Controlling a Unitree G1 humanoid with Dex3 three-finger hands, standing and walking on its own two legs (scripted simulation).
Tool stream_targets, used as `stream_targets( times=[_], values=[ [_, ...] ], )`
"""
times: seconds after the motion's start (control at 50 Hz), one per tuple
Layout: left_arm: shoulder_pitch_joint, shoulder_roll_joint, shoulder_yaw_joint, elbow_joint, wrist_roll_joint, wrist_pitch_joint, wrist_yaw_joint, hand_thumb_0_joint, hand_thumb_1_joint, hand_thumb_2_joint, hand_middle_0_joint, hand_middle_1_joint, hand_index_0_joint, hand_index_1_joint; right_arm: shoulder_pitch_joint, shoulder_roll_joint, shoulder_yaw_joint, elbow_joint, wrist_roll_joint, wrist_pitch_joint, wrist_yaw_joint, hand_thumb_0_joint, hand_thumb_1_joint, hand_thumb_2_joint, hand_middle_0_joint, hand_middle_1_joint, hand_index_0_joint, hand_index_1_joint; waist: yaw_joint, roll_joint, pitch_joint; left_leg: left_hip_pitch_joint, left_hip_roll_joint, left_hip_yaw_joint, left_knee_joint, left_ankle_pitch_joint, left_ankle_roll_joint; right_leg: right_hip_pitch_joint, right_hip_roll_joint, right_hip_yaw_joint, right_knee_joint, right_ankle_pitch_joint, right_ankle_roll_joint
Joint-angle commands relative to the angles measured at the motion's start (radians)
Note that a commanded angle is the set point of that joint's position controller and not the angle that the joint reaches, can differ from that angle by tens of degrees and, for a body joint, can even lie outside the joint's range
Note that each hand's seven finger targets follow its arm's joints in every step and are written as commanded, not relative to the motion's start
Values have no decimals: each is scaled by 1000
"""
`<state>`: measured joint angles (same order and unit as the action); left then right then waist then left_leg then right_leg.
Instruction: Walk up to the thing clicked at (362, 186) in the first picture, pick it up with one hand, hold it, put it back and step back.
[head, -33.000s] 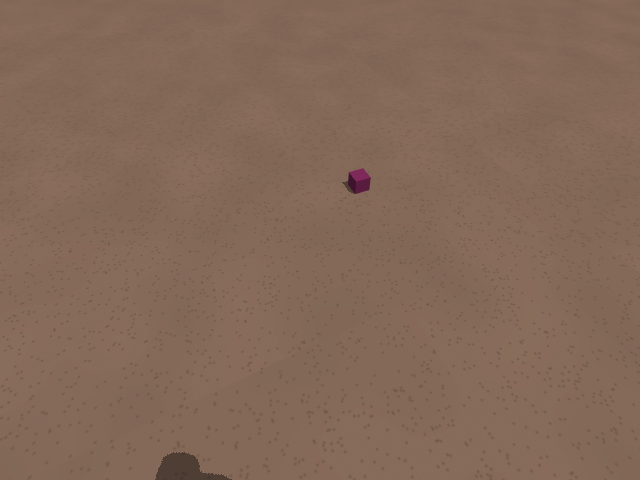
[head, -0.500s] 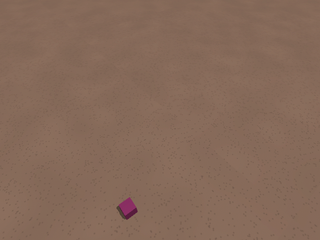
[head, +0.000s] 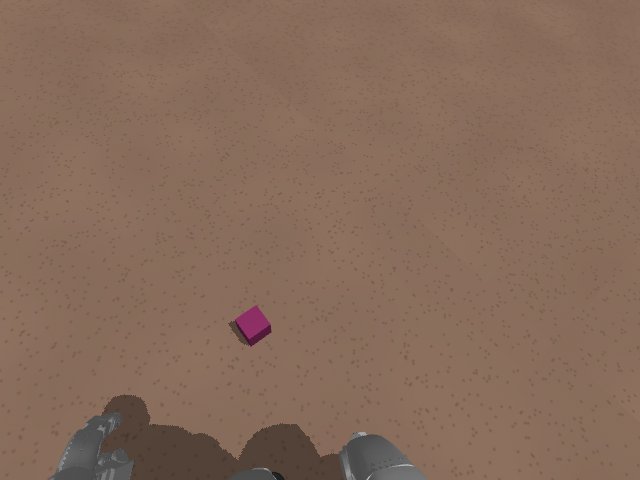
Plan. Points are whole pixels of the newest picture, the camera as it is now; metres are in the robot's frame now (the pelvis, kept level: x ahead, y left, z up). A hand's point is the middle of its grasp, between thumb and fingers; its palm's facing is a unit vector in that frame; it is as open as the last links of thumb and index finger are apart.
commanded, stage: step back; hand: left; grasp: from above
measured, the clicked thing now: (253, 326) +0.54 +0.15 -0.73
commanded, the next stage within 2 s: none
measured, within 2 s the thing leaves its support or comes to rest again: neither
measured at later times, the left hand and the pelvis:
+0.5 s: hand out of the picture +0.00 +0.25 -0.14, palm faces -0.04 -0.91 -0.42, open 7.4 cm; pelvis -0.11 -0.01 +0.00, yaw -3 degrees
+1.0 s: hand out of the picture -0.18 +0.29 -0.16, palm faces -0.03 -0.92 -0.38, open 7.4 cm; pelvis -0.27 +0.01 +0.00, yaw -3 degrees
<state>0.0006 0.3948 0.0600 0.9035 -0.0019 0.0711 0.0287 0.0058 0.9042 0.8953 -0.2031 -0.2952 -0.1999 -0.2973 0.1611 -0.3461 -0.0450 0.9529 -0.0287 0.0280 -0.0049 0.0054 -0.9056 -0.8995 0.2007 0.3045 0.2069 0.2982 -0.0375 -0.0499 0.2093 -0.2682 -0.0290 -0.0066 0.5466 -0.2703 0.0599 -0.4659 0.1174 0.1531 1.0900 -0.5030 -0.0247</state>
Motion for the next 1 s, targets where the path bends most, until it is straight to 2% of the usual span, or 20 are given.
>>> stream_targets(
  times=[0.0, 0.1, 0.18, 0.26, 0.28, 0.32, 0.34, 0.42, 0.54, 0.6, 0.64, 0.66, 0.68, 0.7, 0.72, 0.74, 0.8, 0.84, 0.92, 0.98],
  values=[
    [108, 162, 51, -66, 9, -21, 7, 0, 900, 900, -200, -300, -200, -300, -12, -251, -69, -99, 7, -26, -44, 0, -900, -900, 200, 300, 200, 300, 29, 169, -318, 373, 227, -211, -58, 714, 57, -72, -27, 19, 15, 49, 36],
    [81, 156, 51, -100, 12, -33, 6, 0, 900, 900, -200, -300, -200, -300, 44, -263, -75, -109, 9, -17, -45, 0, -900, -900, 200, 300, 200, 300, -22, 168, -272, 364, 261, -219, -52, 695, 109, -12, -65, -27, -233, 12, 48],
    [156, 153, 60, -73, 22, -36, -4, 0, 900, 900, -200, -300, -200, -300, -32, -282, -79, -137, 8, -15, -34, 0, -900, -900, 200, 300, 200, 300, 9, 180, -268, 181, 298, -256, -96, 409, 153, 153, -96, -92, -377, 58, 21],
    [255, 162, 75, -44, 34, -45, -16, 0, 900, 900, -200, -300, -200, -300, -99, -275, -75, -147, 19, -11, -22, 0, -900, -900, 200, 300, 200, 300, 61, 93, -279, -28, 247, -221, -73, 148, 75, 351, -119, -83, -558, 264, -42],
    [264, 187, 81, -52, 40, -49, -18, 0, 900, 900, -200, -300, -200, -300, -94, -262, -71, -152, 24, -12, -20, 0, -900, -900, 200, 300, 200, 300, 66, 15, -287, -73, 185, -173, 12, 80, 39, 346, -199, 34, -609, 289, -87],
    [145, 301, 103, -119, 40, -51, -23, 0, 900, 900, -200, -300, -200, -300, -108, -224, -68, -152, 26, -3, -23, 0, -900, -900, 200, 300, 200, 300, 80, -262, -165, -130, -77, -32, 431, -314, -68, 109, -498, 400, -831, 258, -305],
    [81, 283, 101, -156, 45, -56, -17, 0, 900, 900, -200, -300, -200, -300, -59, -243, -72, -133, 19, 3, -21, 0, -900, -900, 200, 300, 200, 300, 54, -210, -132, -106, -71, -124, 591, -331, -75, 30, -521, 427, -836, 296, -317],
    [28, 195, 87, -180, 37, -58, -5, 0, 900, 900, -200, -300, -200, -300, 26, -224, -52, -95, 28, -3, -17, 0, -900, -900, 200, 300, 200, 300, 15, -67, -160, -150, -111, -147, 645, -188, -68, 125, -314, 99, -753, 448, -169],
    [178, 189, 86, -187, 44, -46, -1, 0, 900, 900, -200, -300, -200, -300, 1, -218, -37, -141, 24, -18, -33, 0, -900, -900, 200, 300, 200, 300, 102, -113, -284, -243, -44, -87, 354, -279, -101, 512, -346, 84, -626, 674, -201],
    [157, 205, 85, -203, 37, -33, -3, 0, 900, 900, -200, -300, -200, -300, 70, -214, -43, -126, 17, -22, -31, 0, -900, -900, 200, 300, 200, 300, 73, -161, -323, -107, 0, -38, 98, -208, -74, 479, -345, 73, -573, 683, -174],
    [129, 218, 80, -215, 26, -20, -10, 0, 900, 900, -200, -300, -200, -300, 133, -212, -53, -94, 10, -22, -26, 0, -900, -900, 200, 300, 200, 300, 31, -113, -329, 47, -12, 20, -114, 6, -55, 377, -305, 25, -517, 591, -124],
    [115, 200, 70, -225, 23, -14, -13, 0, 900, 900, -200, -300, -200, -300, 142, -230, -62, -94, -1, -24, -26, 0, -900, -900, 200, 300, 200, 300, 17, -68, -302, 92, 20, -33, -155, 101, -35, 269, -285, 23, -510, 479, -80],
    [121, 166, 63, -233, 20, -11, -17, 0, 900, 900, -200, -300, -200, -300, 133, -291, -78, -102, -15, -24, -25, 0, -900, -900, 200, 300, 200, 300, 19, 95, -284, 142, 173, -250, -194, 69, 16, 101, -201, -22, -415, 267, -37],
    [76, 165, 69, -246, 17, -17, -11, 0, 900, 900, -200, -300, -200, -300, 54, -406, -98, -129, -21, -20, -15, 0, -900, -900, 200, 300, 200, 300, 3, 334, -222, 36, 391, -510, -274, 119, 147, -25, -25, -126, -206, -67, 11],
    [20, 203, 93, -243, 34, -16, -1, 0, 900, 900, -200, -300, -200, -300, -7, -447, -109, -154, -17, -24, -18, 0, -900, -900, 200, 300, 200, 300, -32, 345, -160, -172, 485, -632, -327, 70, 266, 46, -41, 29, 27, -139, 24],
    [60, 225, 97, -216, 37, -14, -4, 0, 900, 900, -200, -300, -200, -300, -71, -400, -95, -163, -19, -32, -24, 0, -900, -900, 200, 300, 200, 300, 15, 255, -129, -214, 453, -547, -298, 78, 250, 65, -42, 60, 145, -100, 17],
    [212, 173, 92, -153, 10, -9, -15, 0, 900, 900, -200, -300, -200, -300, -130, -275, -62, -181, -17, -38, -30, 0, -900, -900, 200, 300, 200, 300, 106, 150, -161, -15, 233, -200, -188, 312, 101, -48, 17, 70, 218, 61, 3],
    [214, 178, 97, -145, 17, -12, -17, 0, 900, 900, -200, -300, -200, -300, -69, -266, -65, -167, -9, -39, -26, 0, -900, -900, 200, 300, 200, 300, 75, 156, -183, 69, 219, -203, -168, 294, 104, -58, 18, 51, 213, 73, 31],
    [187, 160, 82, -175, 26, -31, -10, 0, 900, 900, -200, -300, -200, -300, 8, -270, -76, -173, 3, -34, -35, 0, -900, -900, 200, 300, 200, 300, 12, 190, -248, 267, 287, -213, -78, 441, 200, -70, -49, 7, -37, -2, 81],
    [190, 150, 72, -169, 24, -40, -14, 0, 900, 900, -200, -300, -200, -300, 4, -291, -80, -186, -5, -24, -31, 0, -900, -900, 200, 300, 200, 300, 0, 237, -288, 255, 270, -186, -39, 450, 178, 48, -102, -63, -311, 3, 70]
  ],
)
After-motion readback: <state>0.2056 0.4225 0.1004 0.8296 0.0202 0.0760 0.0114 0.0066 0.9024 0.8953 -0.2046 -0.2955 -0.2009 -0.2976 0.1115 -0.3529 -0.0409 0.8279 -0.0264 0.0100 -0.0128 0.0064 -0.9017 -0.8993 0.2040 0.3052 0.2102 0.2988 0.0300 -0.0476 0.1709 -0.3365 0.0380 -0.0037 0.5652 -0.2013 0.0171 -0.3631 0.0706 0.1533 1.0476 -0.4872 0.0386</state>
